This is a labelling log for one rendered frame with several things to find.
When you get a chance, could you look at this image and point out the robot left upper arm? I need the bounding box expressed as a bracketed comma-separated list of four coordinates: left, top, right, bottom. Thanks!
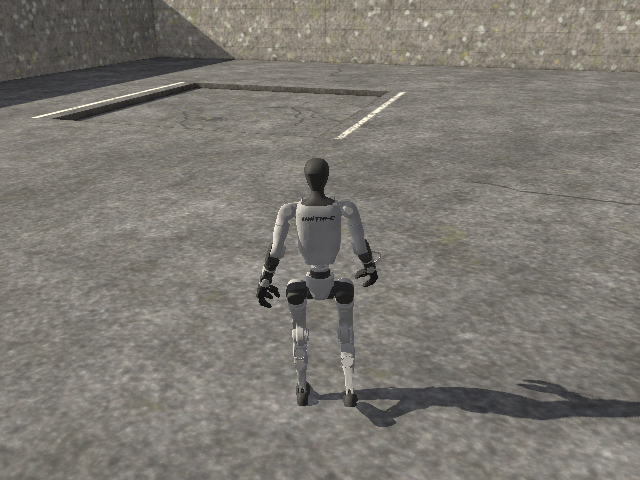
[270, 202, 297, 259]

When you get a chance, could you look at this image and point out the right robot hand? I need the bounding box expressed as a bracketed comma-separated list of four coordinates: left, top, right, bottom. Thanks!
[355, 269, 378, 287]

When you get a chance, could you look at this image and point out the left robot foot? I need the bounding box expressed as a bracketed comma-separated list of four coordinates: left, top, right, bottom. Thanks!
[296, 381, 310, 406]

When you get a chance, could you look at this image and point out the robot left forearm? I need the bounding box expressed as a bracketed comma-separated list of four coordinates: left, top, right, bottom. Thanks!
[259, 243, 280, 288]

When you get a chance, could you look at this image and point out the robot right forearm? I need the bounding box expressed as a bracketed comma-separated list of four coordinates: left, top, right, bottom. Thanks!
[358, 239, 376, 273]

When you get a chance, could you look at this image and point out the robot head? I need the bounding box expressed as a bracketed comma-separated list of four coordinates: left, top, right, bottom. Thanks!
[301, 158, 335, 206]

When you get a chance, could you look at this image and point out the left robot hand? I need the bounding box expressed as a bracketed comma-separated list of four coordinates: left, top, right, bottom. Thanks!
[256, 284, 280, 308]

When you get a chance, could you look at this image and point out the robot right upper arm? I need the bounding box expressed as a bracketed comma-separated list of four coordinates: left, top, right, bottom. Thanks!
[339, 201, 368, 255]

